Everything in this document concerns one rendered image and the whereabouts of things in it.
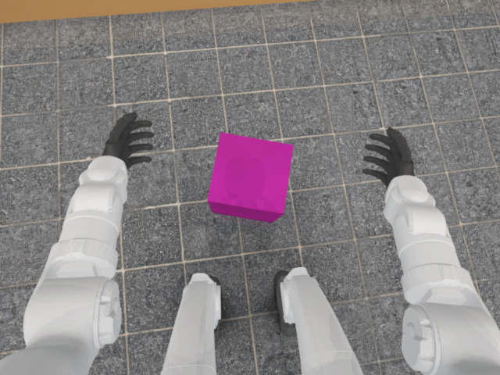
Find robot left thigh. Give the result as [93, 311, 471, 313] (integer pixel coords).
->
[160, 280, 221, 375]

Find carton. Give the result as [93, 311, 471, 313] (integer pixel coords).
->
[207, 132, 294, 223]

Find robot left upper arm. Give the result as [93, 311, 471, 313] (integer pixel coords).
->
[0, 276, 122, 375]

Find robot right forearm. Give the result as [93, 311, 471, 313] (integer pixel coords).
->
[384, 175, 500, 335]

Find left robot hand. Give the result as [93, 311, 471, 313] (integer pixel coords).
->
[102, 112, 154, 170]

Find right robot foot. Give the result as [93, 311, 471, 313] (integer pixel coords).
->
[273, 270, 297, 337]

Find robot right upper arm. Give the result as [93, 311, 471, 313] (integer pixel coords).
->
[402, 302, 500, 375]

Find right robot hand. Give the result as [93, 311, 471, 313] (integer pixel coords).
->
[362, 127, 415, 189]

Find robot left forearm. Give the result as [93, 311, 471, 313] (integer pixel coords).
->
[23, 155, 128, 345]

